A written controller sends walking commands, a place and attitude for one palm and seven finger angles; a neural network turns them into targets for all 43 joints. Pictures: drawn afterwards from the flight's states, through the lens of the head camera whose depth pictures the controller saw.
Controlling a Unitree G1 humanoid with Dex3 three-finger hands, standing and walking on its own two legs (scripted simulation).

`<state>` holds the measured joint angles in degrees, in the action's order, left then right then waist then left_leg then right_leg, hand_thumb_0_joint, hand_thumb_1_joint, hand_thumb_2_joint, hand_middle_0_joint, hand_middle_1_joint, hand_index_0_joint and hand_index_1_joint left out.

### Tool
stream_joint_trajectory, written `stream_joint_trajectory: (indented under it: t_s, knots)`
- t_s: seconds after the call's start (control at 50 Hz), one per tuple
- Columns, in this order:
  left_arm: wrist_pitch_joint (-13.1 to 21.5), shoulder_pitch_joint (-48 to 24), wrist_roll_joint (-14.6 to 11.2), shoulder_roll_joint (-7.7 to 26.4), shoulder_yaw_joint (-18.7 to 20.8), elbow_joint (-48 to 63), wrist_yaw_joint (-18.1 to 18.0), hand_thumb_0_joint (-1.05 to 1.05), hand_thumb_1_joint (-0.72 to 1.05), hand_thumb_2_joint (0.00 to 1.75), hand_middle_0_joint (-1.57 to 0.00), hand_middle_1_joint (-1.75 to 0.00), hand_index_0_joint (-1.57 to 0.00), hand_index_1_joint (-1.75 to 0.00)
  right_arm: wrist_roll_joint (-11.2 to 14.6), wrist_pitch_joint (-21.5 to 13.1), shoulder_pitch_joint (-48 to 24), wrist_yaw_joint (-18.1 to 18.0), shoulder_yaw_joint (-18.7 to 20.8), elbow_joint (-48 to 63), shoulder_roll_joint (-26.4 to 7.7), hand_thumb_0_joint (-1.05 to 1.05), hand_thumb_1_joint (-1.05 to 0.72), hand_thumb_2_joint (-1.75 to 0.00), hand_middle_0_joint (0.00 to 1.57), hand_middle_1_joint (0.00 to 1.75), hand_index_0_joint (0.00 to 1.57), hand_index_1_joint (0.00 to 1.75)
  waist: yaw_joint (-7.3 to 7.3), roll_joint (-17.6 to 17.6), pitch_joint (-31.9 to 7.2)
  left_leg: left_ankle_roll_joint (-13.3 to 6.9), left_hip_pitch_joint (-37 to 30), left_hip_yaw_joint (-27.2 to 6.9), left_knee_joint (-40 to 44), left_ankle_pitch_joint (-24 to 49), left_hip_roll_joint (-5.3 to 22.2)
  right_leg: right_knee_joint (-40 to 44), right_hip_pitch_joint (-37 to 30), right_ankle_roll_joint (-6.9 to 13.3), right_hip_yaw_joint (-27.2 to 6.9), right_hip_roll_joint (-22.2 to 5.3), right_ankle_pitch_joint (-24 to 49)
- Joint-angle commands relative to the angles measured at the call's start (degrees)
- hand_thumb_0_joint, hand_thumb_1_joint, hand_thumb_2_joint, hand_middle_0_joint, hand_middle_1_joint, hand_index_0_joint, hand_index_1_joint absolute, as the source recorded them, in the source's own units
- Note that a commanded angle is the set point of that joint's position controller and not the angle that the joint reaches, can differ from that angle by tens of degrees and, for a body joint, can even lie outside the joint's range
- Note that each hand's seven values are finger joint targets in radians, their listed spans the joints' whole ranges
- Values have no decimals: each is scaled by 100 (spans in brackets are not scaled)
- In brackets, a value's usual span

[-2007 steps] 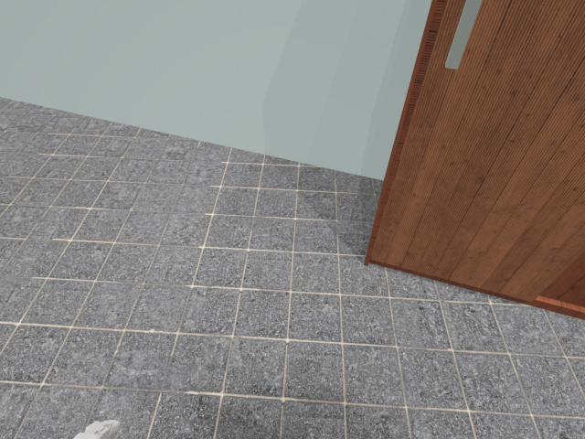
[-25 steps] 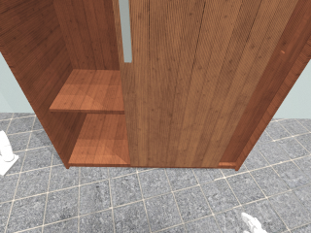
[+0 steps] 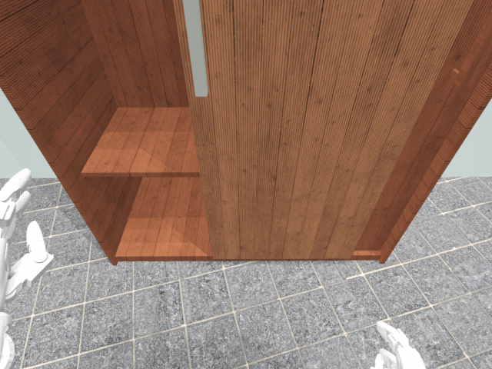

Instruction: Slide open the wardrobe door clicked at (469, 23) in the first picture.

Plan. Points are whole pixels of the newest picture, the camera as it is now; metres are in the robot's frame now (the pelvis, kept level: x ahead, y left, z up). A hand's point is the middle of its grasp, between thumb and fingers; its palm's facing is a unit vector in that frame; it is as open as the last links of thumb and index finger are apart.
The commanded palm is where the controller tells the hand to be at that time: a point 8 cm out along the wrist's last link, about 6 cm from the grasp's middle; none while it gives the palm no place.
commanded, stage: let the arm hang, fingers relaxed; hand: left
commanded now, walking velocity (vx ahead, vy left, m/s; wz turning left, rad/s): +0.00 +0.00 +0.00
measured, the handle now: (196, 30) +0.69 +0.16 +0.26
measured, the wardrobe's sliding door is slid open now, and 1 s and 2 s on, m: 0.44 0.44 0.44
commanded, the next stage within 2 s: look to check the result in 1.06 s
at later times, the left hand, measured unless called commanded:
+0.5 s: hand out of the picture +0.00 +0.21 -0.16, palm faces -0.01 -0.97 -0.23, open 7.2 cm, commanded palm none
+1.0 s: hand out of the picture +0.05 +0.22 -0.16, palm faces -0.04 -0.98 -0.20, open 7.3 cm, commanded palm none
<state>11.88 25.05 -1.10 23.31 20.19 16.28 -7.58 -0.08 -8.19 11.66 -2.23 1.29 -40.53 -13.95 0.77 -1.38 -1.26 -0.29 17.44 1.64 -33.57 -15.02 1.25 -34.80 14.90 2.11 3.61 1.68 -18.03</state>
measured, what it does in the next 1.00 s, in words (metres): stands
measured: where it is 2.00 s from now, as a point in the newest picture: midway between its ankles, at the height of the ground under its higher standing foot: outside the picture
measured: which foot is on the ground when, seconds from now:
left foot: down 0.00-1.00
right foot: down 0.00-1.00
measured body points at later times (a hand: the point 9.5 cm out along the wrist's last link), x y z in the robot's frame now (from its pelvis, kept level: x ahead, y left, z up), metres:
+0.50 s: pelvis -0.01 +0.01 +0.01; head +0.03 +0.02 +0.46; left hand +0.00 +0.27 -0.14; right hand +0.01 -0.23 -0.14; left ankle +0.03 +0.12 -0.73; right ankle +0.00 -0.09 -0.73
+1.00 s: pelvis +0.01 +0.04 +0.02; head +0.03 +0.05 +0.46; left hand +0.05 +0.27 -0.15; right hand +0.03 -0.19 -0.14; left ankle +0.03 +0.12 -0.73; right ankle +0.00 -0.09 -0.73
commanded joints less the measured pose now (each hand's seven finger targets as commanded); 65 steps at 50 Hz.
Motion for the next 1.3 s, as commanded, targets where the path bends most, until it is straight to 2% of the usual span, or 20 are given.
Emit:
stream_joint_trajectory:
  t_s: [0.0,0.02,0.04,0.06,0.08,0.1,0.12,0.14,0.18,0.22,0.24,0.28,0.3,0.38,0.52,0.68,0.82,0.94,1.24,1.28]
  knots:
    - [-1187,-472,305,-257,-1306,-2777,739,0,90,90,-20,-30,-20,-30,-93,421,-416,250,272,76,-1109,0,-90,-90,20,30,20,30,-136,-256,70,-802,892,-1340,908,1470,1244,-779,395,-220,-344,-294,-587]
    - [-1167,-567,275,-240,-1390,-3093,745,0,90,90,-20,-30,-20,-30,-135,466,-509,258,195,101,-1078,0,-90,-90,20,30,20,30,-59,-112,102,-789,1024,-1382,981,1214,1168,-640,266,-193,-398,-302,-630]
    - [-1130,-641,277,-217,-1472,-3432,746,0,90,90,-20,-30,-20,-30,-170,488,-548,261,141,100,-1013,0,-90,-90,20,30,20,30,13,142,-76,-672,838,-1248,837,1508,1004,-279,35,-167,-458,-331,-178]
    - [-1102,-616,273,-115,-1513,-3757,729,0,90,90,-20,-30,-20,-30,-152,519,-537,251,105,120,-982,0,-90,-90,20,30,20,30,74,593,-349,-510,666,-987,524,1652,768,188,-347,-136,-535,-514,878]
    - [-1057,-715,287,47,-1548,-4111,707,0,90,90,-20,-30,-20,-30,-125,557,-463,238,117,85,-928,0,-90,-90,20,30,20,30,5,1189,-676,-296,414,-610,81,1579,442,433,-588,-25,-901,-876,2095]
    - [-1044,-878,294,76,-1591,-4508,677,0,90,90,-20,-30,-20,-30,-122,628,-352,213,146,-32,-833,0,-90,-90,20,30,20,30,-103,1632,-756,-137,283,-330,-205,1153,166,634,-653,143,-1323,-1235,3035]
    - [-1056,-1033,277,35,-1659,-4878,645,0,90,90,-20,-30,-20,-30,-146,708,-265,188,147,-162,-747,0,-90,-90,20,30,20,30,-154,1780,-616,-56,250,-230,-297,561,7,768,-673,316,-1518,-1434,3726]
    - [-1080,-1150,265,67,-1712,-5146,613,0,90,90,-20,-30,-20,-30,-153,767,-191,168,145,-262,-724,0,-90,-90,20,30,20,30,-214,1523,-550,-26,132,-220,-256,270,-13,802,-673,434,-1520,-1477,3942]
    - [-1127,-1377,228,-5,-1803,-5572,594,0,90,90,-20,-30,-20,-30,-156,853,-177,140,86,-532,-613,0,-90,-90,20,30,20,30,-273,545,-292,-29,-324,-244,202,663,64,995,-292,365,-1427,-1304,2960]
    - [-1156,-1447,194,-105,-1859,-5968,606,0,90,90,-20,-30,-20,-30,-164,883,-296,120,25,-737,-582,0,-90,-90,20,30,20,30,-228,-387,-52,-83,-629,-464,674,1103,338,1155,1,110,-1120,-887,1490]
    - [-1168,-1382,199,-115,-1875,-6180,617,0,90,90,-20,-30,-20,-30,-151,894,-356,119,1,-817,-622,0,-90,-90,20,30,20,30,-170,-628,42,-126,-559,-584,806,1079,426,1247,-59,25,-1035,-744,1088]
    - [-1181,-1174,216,-380,-1797,-6534,611,0,90,90,-20,-30,-20,-30,-177,917,-332,87,25,-1003,-480,0,-90,-90,20,30,20,30,-104,-946,79,-168,-353,-619,1000,461,434,1512,-303,41,-983,-697,598]
    - [-1185,-1161,203,-327,-1834,-6682,618,0,90,90,-20,-30,-20,-30,-168,937,-296,92,6,-1096,-485,0,-90,-90,20,30,20,30,-107,-998,86,-158,-294,-634,1080,190,418,1605,-359,65,-987,-707,375]
    - [-1174,-1286,198,-396,-1901,-7112,631,0,90,90,-20,-30,-20,-30,-150,957,21,81,25,-1436,-456,0,-90,-90,20,30,20,30,-186,-200,103,-135,-392,-640,1238,-145,430,1925,-308,87,-1011,-708,-83]
    - [-1160,-1185,188,-567,-1965,-7640,599,0,90,90,-20,-30,-20,-30,-125,886,267,50,9,-1855,-412,0,-90,-90,20,30,20,30,-160,314,120,-178,-580,-660,1465,393,558,1805,-403,21,-819,-673,488]
    - [-1166,-1127,204,-632,-1969,-7898,565,0,90,90,-20,-30,-20,-30,-121,843,264,40,-25,-2162,-278,0,-90,-90,20,30,20,30,-124,160,255,-212,-719,-618,1583,718,580,1670,-348,-32,-769,-693,703]
    - [-1168,-1147,216,-699,-1967,-7961,558,0,90,90,-20,-30,-20,-30,-124,835,186,43,-30,-2265,-222,0,-90,-90,20,30,20,30,-124,42,484,-212,-655,-624,1696,526,543,1681,-251,-55,-774,-685,603]
    - [-1147,-1089,227,-721,-1948,-7985,551,0,90,90,-20,-30,-20,-30,-112,802,206,34,-18,-2283,-230,0,-90,-90,20,30,20,30,-116,8,198,-234,-892,-605,1641,853,567,1631,-391,-72,-748,-695,816]
    - [-1142,-958,221,-777,-1974,-8099,533,0,90,90,-20,-30,-20,-30,-80,782,205,5,-25,-2360,-218,0,-90,-90,20,30,20,30,-141,219,211,-255,-1181,-506,1544,1357,577,1649,-389,-107,-769,-732,1109]
    - [-1156,-979,214,-794,-1974,-8122,537,0,90,90,-20,-30,-20,-30,-86,785,180,0,-30,-2375,-200,0,-90,-90,20,30,20,30,-147,104,288,-250,-1152,-493,1582,1220,573,1662,-357,-110,-766,-737,1009]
